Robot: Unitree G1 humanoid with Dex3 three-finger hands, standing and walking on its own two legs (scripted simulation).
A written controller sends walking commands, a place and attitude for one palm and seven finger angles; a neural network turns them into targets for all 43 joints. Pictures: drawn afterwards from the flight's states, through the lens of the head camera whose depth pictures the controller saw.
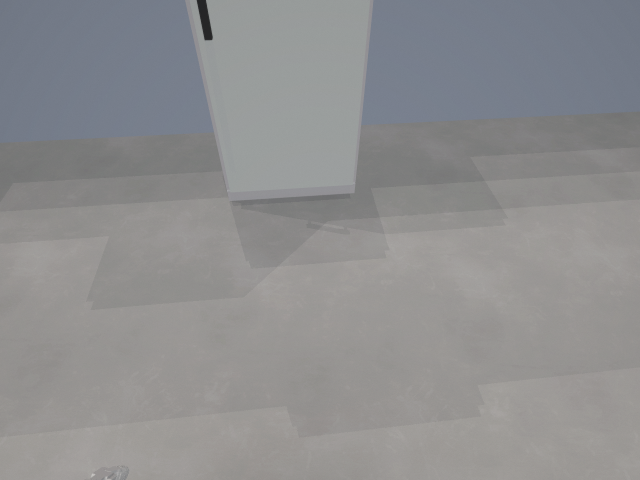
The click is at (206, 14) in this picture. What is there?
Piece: fridge door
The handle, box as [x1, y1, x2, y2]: [197, 0, 212, 39]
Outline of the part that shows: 197,0 204,38 211,39 212,36 205,0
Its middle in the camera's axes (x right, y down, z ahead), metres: -0.36 -0.79 +1.08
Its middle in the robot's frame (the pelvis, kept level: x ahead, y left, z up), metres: +1.34 +0.43 +0.21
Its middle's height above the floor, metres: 0.98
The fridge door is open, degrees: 0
